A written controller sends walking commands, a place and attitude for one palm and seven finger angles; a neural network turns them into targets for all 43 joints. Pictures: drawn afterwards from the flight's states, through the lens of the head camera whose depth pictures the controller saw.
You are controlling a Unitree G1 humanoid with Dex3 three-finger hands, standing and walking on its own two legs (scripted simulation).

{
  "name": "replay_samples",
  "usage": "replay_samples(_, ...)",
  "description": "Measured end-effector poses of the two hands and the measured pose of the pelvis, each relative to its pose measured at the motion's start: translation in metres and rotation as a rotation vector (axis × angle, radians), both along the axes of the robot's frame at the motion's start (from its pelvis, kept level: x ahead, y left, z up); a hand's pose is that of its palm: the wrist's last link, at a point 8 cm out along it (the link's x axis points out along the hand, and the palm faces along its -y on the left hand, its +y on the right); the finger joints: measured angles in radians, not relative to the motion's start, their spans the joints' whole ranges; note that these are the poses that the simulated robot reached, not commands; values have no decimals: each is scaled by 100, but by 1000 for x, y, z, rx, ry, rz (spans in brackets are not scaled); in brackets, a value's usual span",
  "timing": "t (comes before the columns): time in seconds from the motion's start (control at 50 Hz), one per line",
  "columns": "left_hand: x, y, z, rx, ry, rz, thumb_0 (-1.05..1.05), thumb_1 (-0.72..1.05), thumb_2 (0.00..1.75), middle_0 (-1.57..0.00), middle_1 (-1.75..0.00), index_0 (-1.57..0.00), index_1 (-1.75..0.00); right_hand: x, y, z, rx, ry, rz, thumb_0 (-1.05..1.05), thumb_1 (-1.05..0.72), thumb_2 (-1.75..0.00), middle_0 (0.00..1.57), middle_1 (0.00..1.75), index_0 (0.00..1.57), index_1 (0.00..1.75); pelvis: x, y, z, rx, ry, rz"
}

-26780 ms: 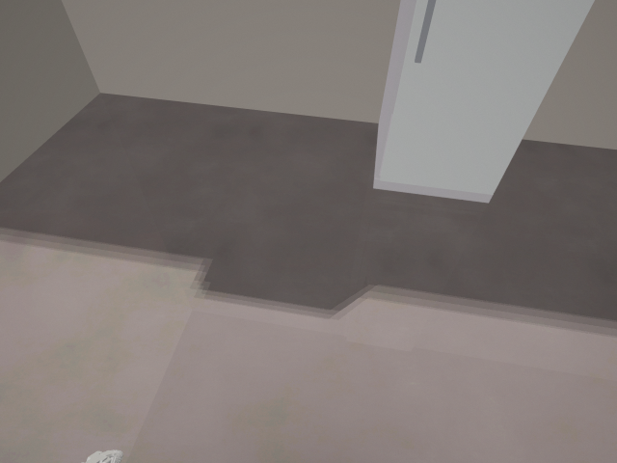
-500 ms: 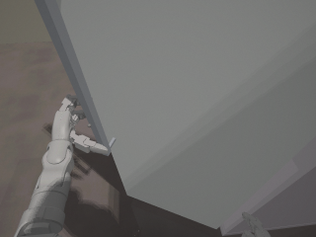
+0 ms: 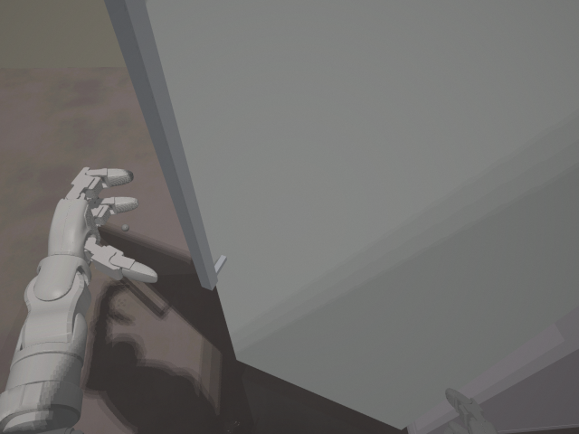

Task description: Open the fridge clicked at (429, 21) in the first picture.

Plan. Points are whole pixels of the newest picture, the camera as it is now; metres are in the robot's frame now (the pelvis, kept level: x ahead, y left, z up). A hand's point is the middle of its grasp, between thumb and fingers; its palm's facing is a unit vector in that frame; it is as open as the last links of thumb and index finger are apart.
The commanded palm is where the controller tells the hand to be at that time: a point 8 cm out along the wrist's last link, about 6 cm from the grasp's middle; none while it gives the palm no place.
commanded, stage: slip the hand off the handle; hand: left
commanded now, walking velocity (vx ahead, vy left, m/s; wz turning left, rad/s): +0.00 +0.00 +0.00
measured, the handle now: (188, 170) +0.39 +0.16 +0.18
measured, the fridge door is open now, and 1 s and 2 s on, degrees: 64 64 64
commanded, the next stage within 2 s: draw the hand back to the body in 0.72 s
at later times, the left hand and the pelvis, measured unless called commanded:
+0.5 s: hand (91, 287) +0.26 +0.26 +0.10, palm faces +0.22 -0.96 -0.18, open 14.7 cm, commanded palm +0.22 +0.30 +0.11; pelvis -0.01 -0.01 +0.00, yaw +1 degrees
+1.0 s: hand (77, 311) +0.22 +0.25 +0.11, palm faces +0.05 -1.00 -0.08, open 14.7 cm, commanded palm +0.18 +0.30 +0.12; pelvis -0.01 -0.02 +0.00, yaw +2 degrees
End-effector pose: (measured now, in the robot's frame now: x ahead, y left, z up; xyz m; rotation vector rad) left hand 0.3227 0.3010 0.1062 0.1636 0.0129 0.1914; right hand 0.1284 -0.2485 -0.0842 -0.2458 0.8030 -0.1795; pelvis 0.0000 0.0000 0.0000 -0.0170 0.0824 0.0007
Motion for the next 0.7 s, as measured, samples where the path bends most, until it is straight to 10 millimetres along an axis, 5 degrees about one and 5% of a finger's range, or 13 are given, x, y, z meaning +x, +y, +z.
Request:
replay_samples(0.2, -26, 4, 5, 7, -11, -29, -1, -55, 20, -25, -115, -25, -115, -5, 4, -2, 22, -11, -6, 1, -90, -90, 20, 30, 20, 30, 0, 3, 0, -3, -3, -4)
replay_samples(0.42, -84, 1, 0, 19, -9, 29, -1, -55, 20, -25, -115, -25, -115, 22, 11, 10, 25, -128, 58, 2, -90, -90, 20, 30, 20, 30, -8, -4, -1, -1, -38, 12)
replay_samples(0.7, -121, 7, 1, 20, 21, 30, -1, -55, 20, -25, -115, -25, -115, 37, 7, 22, 24, -225, 102, 2, -90, -90, 20, 30, 20, 30, -14, -16, -1, -1, -52, 26)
